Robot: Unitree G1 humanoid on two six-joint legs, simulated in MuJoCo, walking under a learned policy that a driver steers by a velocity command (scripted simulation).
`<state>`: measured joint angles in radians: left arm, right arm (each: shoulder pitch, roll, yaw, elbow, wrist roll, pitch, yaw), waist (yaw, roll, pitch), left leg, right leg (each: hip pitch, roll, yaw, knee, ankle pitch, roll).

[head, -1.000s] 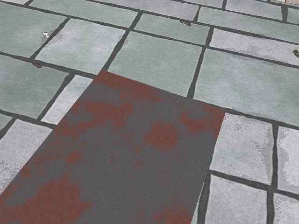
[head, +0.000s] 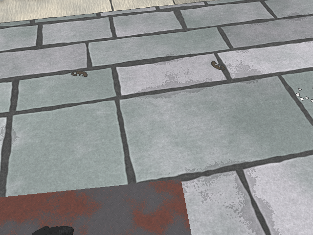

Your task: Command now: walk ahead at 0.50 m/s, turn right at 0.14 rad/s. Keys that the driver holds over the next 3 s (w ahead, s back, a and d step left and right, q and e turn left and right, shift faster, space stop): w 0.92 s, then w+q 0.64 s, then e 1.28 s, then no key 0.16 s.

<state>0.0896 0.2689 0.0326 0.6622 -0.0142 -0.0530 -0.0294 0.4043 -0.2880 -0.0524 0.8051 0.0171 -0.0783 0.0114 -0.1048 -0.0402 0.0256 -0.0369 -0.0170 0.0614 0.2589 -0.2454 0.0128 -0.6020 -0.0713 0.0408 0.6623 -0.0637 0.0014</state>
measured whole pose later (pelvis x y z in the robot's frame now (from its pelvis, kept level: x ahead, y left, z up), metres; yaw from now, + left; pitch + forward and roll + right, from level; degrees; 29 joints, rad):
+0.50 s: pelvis +0.26 -0.04 +0.00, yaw +0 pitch +1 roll -2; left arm 0.37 0.28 0.05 0.84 -0.01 -0.08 -0.01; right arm 0.09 -0.28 -0.03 0.71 0.01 -0.07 0.03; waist 0.08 0.05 0.02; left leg -0.65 0.10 -0.03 0.63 0.06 -0.02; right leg -0.01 0.07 -0.03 0.22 -0.24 -0.05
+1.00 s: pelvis +0.54 +0.01 +0.00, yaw +1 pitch +1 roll +2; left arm 0.11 0.28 0.04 0.78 0.00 -0.07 -0.01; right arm 0.36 -0.27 -0.05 0.84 0.01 -0.08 0.01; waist -0.07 -0.04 0.02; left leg -0.05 -0.07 0.03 0.22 -0.19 0.06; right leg -0.65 -0.11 0.06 0.67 0.03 0.02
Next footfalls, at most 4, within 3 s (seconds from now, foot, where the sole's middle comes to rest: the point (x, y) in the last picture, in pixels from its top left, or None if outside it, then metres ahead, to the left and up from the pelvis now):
0.12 right None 0.22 -0.14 -0.78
0.64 left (124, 227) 0.52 0.10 -0.78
1.16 right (172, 164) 0.80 -0.14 -0.78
1.66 left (104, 135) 1.01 0.19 -0.78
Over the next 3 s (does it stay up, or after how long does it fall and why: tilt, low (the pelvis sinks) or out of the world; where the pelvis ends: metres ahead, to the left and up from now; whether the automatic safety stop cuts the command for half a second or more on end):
stays up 1.03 0.06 0.00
